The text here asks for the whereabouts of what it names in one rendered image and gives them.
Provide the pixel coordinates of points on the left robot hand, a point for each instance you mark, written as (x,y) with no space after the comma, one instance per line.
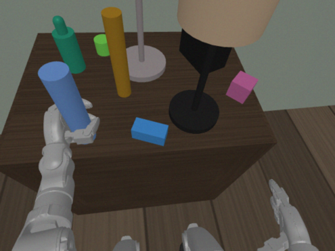
(56,130)

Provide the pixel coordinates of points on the right robot hand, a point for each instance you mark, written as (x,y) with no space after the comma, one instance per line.
(292,227)

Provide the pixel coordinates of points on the desk lamp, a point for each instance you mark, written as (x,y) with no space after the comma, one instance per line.
(145,63)
(224,23)

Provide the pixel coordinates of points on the left robot arm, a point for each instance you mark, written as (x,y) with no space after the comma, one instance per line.
(48,225)

